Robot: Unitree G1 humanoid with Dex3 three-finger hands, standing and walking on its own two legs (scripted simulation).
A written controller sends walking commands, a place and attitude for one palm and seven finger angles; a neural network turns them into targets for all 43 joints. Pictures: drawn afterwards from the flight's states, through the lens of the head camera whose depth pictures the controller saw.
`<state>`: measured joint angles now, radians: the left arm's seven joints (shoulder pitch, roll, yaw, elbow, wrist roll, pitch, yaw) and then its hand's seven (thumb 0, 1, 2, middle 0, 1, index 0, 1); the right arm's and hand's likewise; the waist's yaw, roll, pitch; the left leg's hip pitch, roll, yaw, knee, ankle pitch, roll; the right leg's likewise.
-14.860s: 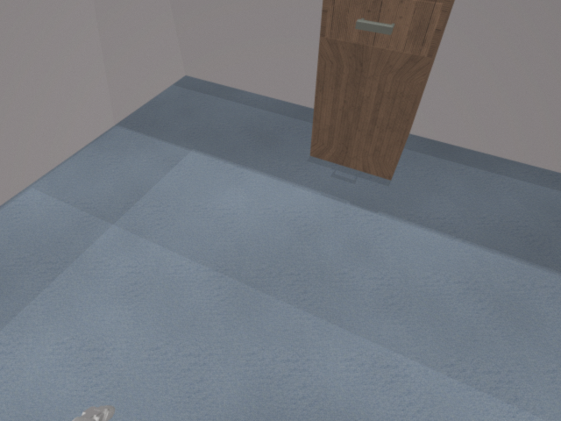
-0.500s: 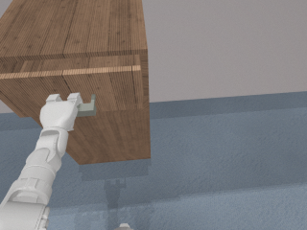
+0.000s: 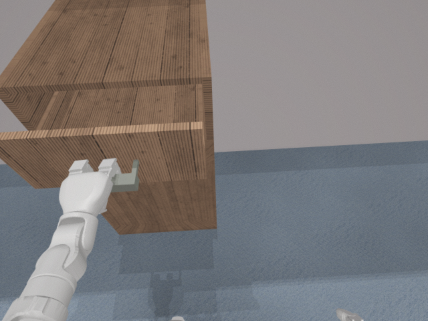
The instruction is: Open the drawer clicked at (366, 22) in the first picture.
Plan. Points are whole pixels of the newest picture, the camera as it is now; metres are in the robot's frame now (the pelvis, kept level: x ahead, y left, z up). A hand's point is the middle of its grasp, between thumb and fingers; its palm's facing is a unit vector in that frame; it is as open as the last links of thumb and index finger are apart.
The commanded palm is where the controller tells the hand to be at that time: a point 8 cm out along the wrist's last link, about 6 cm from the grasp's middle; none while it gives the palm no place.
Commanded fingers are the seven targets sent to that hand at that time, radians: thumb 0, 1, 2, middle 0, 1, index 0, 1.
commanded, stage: pull the drawer open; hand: left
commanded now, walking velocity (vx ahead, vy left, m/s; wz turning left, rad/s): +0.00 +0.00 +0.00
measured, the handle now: (105, 174) +0.40 +0.25 +0.02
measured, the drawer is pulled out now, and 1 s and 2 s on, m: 0.13 0.24 0.30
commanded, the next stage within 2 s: open the thumb to release the handle in 1.64 s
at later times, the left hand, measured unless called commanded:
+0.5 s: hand (94, 227) +0.29 +0.25 +0.00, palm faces -0.02 -0.07 -1.00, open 6.0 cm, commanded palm +0.26 +0.26 +0.05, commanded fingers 0.00 0.90 0.90 -0.40 -1.35 -0.40 -1.35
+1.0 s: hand (87, 257) +0.24 +0.24 +0.00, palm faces -0.02 -0.07 -1.00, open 6.0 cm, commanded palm +0.20 +0.25 +0.05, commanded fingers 0.00 0.90 0.90 -0.40 -1.35 -0.40 -1.35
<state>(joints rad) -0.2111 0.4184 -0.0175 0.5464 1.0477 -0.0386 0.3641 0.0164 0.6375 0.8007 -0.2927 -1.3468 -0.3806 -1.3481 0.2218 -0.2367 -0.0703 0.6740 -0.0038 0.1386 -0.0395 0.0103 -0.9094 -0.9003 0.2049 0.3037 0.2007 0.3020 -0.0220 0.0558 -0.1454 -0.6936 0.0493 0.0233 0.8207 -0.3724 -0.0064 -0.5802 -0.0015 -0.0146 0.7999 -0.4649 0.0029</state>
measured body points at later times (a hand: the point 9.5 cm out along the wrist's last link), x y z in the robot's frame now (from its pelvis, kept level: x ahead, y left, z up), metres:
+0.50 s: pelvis +0.00 +0.00 +0.00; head +0.04 -0.02 +0.45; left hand +0.29 +0.25 +0.05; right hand +0.14 -0.26 -0.12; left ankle +0.01 +0.12 -0.70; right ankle -0.05 -0.12 -0.70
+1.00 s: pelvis +0.00 -0.01 +0.00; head +0.04 -0.03 +0.45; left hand +0.23 +0.24 +0.05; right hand +0.18 -0.25 -0.11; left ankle +0.01 +0.12 -0.70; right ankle -0.05 -0.12 -0.70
